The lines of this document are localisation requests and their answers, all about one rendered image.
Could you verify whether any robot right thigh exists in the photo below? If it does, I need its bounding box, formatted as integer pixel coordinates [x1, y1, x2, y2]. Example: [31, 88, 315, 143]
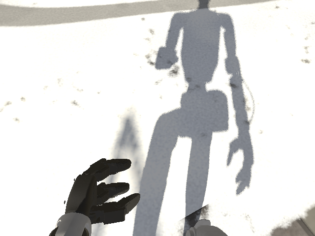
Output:
[185, 225, 227, 236]

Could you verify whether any robot left hand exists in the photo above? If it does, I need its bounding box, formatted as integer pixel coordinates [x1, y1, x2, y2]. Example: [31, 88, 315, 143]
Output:
[64, 158, 141, 225]

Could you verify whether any left robot forearm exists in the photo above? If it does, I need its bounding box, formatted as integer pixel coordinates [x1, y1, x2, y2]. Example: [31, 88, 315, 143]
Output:
[49, 212, 92, 236]

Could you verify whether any right robot shin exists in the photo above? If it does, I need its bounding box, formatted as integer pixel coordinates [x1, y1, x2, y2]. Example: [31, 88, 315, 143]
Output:
[194, 219, 211, 228]

